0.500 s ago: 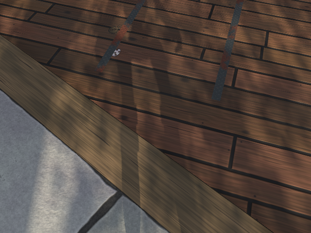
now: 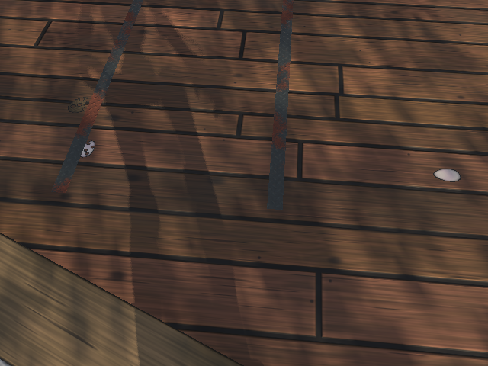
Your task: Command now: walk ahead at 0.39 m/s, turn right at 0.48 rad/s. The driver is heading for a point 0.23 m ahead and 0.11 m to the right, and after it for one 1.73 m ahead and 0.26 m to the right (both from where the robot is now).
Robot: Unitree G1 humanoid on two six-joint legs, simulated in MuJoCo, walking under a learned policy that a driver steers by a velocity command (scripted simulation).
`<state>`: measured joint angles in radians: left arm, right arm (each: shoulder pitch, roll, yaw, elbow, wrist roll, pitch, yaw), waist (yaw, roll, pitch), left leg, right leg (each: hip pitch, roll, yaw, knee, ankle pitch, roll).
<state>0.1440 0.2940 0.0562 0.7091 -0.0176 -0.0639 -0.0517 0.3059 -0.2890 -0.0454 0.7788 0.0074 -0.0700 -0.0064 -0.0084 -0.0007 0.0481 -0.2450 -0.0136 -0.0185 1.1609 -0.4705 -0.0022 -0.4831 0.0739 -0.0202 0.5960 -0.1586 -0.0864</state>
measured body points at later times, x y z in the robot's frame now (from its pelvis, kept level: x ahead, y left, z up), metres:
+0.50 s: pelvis +0.18 +0.03 +0.01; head +0.22 +0.04 +0.46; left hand +0.40 +0.28 -0.10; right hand +0.27 -0.27 -0.07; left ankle +0.29 +0.12 -0.72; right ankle +0.09 -0.07 -0.63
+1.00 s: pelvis +0.17 -0.01 +0.02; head +0.17 -0.03 +0.47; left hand +0.41 +0.15 -0.07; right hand +0.15 -0.31 -0.11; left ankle +0.23 +0.14 -0.68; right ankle +0.13 -0.09 -0.72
